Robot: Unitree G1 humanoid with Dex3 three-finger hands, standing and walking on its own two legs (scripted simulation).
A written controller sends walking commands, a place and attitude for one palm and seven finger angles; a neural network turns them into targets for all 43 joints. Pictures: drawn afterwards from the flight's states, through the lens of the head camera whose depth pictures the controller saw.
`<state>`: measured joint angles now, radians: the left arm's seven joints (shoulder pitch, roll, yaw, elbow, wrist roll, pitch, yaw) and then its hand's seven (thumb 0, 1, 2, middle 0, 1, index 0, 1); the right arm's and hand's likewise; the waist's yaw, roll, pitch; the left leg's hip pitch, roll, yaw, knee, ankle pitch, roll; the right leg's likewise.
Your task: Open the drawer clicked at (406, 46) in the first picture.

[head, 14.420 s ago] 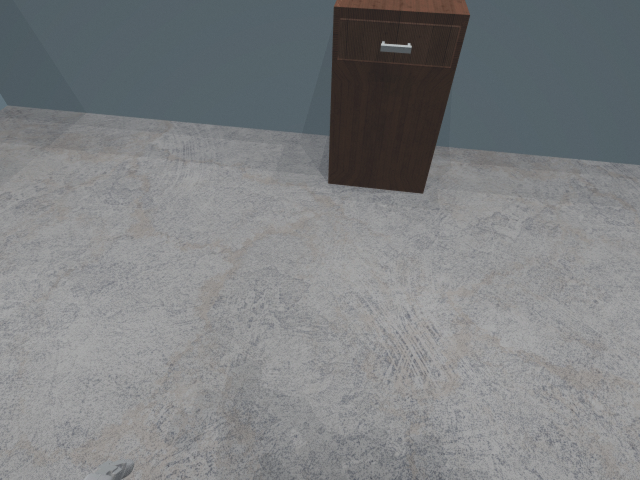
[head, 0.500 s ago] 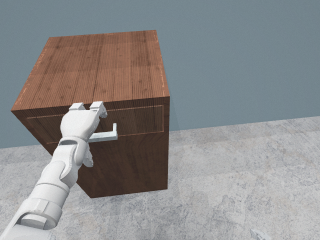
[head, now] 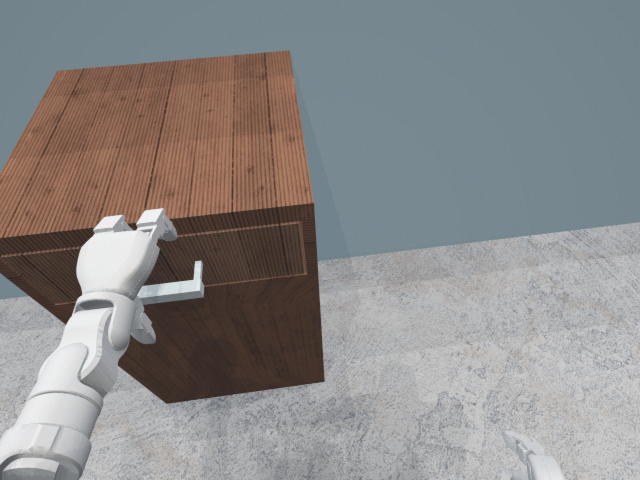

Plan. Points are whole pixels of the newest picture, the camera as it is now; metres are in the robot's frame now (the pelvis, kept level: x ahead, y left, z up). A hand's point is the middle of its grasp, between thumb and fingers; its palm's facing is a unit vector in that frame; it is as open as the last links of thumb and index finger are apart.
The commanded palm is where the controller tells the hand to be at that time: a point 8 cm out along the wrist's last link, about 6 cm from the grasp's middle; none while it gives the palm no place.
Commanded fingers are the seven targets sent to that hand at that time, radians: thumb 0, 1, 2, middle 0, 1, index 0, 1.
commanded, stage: move the hooked fingers above the handle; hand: left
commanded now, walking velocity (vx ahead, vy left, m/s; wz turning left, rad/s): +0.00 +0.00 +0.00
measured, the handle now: (167, 281) +0.40 +0.28 -0.05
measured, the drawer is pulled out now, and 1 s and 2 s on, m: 0.00 0.00 0.00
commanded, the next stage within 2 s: lower the fingers behind the handle in 1.38 s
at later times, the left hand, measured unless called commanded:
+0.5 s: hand (137, 293) +0.35 +0.29 +0.00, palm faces +0.02 -0.06 -1.00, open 13.7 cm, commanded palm +0.33 +0.29 +0.07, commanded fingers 0.00 -0.50 0.30 -0.30 -1.20 -0.30 -1.20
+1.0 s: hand (121, 290) +0.35 +0.30 +0.01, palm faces +0.00 -0.05 -1.00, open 13.6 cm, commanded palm +0.32 +0.30 +0.07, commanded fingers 0.00 -0.50 0.30 -0.30 -1.20 -0.30 -1.20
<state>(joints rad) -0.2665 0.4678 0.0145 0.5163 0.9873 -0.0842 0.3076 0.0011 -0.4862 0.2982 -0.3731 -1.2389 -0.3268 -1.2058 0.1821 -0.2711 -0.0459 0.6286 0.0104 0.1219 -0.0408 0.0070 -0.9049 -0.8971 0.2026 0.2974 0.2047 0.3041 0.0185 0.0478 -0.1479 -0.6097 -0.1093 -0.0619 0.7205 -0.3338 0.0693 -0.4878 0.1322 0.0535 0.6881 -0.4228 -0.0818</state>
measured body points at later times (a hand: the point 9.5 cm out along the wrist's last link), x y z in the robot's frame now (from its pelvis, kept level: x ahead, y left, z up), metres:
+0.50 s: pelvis -0.01 +0.02 -0.01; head +0.04 +0.01 +0.43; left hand +0.34 +0.29 +0.05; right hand +0.09 -0.25 -0.14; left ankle +0.00 +0.08 -0.71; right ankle -0.06 -0.07 -0.71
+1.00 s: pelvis -0.03 +0.03 +0.00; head +0.01 +0.03 +0.44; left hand +0.34 +0.30 +0.07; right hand +0.07 -0.23 -0.12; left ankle +0.00 +0.08 -0.71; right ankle -0.06 -0.07 -0.71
